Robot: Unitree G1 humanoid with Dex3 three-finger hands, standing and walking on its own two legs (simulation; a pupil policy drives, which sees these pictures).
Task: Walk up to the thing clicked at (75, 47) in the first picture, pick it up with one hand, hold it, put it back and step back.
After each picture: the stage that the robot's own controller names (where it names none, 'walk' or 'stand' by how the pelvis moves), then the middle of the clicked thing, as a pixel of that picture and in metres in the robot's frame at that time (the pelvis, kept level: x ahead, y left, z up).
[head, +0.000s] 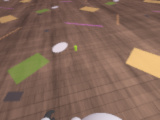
stand; (75, 48) +1.57 +0.43 -0.72
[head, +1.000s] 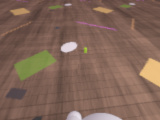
walk; (85, 50) +1.48 +0.15 -0.70
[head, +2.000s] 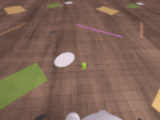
walk; (83, 65) +0.97 +0.12 -0.71
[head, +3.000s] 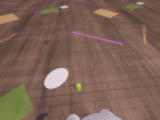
walk; (78, 86) +0.56 +0.17 -0.71
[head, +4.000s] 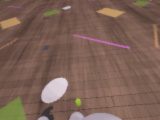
stand; (78, 102) +0.33 +0.19 -0.70
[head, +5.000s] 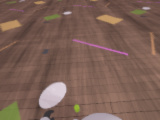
stand; (76, 108) +0.30 +0.18 -0.72
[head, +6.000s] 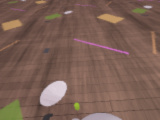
stand; (77, 106) +0.32 +0.19 -0.73
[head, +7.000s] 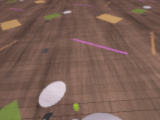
stand; (76, 107) +0.31 +0.19 -0.73
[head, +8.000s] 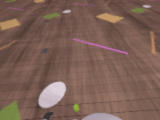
stand; (76, 107) +0.30 +0.19 -0.73
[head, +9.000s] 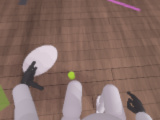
go down; (71, 75) +0.38 +0.19 -0.44
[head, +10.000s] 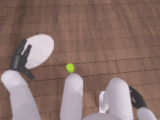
go down; (70, 68) +0.40 +0.20 -0.32
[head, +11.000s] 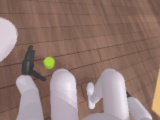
close in; (49, 63) +0.39 +0.23 -0.23
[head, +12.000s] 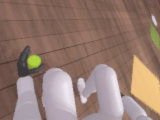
close; (34, 62) +0.39 +0.25 -0.22
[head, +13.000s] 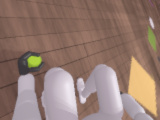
lift; (34, 62) +0.38 +0.25 -0.22
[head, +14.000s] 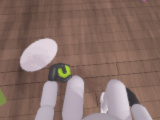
lift; (64, 73) +0.32 +0.21 -0.06
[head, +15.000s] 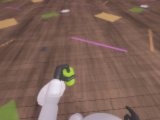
hold; (69, 76) +0.33 +0.17 +0.04
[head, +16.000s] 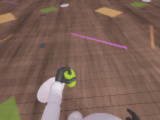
hold; (70, 78) +0.32 +0.17 +0.00
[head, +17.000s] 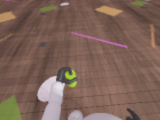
hold; (71, 78) +0.32 +0.16 +0.00
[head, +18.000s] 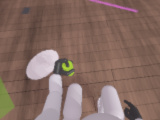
crouch; (68, 68) +0.38 +0.17 -0.08
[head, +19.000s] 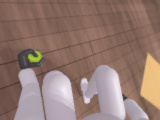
lower; (36, 59) +0.41 +0.25 -0.22
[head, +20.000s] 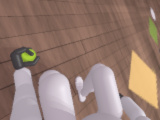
lower; (29, 57) +0.42 +0.26 -0.22
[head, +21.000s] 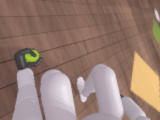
lower; (32, 58) +0.41 +0.25 -0.23
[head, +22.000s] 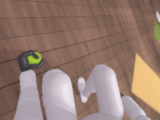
lower; (34, 60) +0.40 +0.24 -0.23
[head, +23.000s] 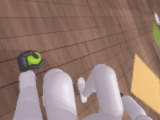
loosen; (34, 60) +0.40 +0.24 -0.22
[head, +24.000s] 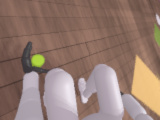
withdraw; (37, 62) +0.39 +0.23 -0.22
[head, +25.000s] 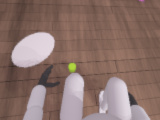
walk; (72, 67) +0.41 +0.18 -0.31
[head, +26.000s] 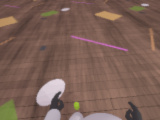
stand; (76, 105) +0.32 +0.16 -0.66
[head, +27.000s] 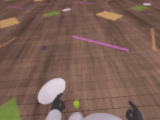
stand; (76, 104) +0.34 +0.18 -0.67
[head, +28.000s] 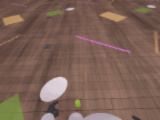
stand; (77, 103) +0.34 +0.16 -0.69
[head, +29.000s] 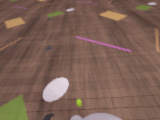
walk; (79, 102) +0.35 +0.17 -0.72
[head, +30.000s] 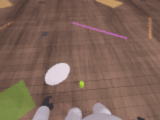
walk; (81, 84) +0.50 +0.09 -0.70
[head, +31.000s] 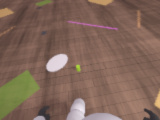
walk; (78, 68) +0.80 +0.26 -0.68
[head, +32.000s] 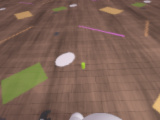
stand; (83, 65) +0.99 +0.19 -0.70
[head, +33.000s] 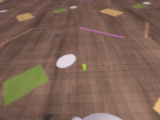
stand; (84, 67) +0.99 +0.18 -0.73
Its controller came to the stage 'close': yes
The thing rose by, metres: 0.72
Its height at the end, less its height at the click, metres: +0.00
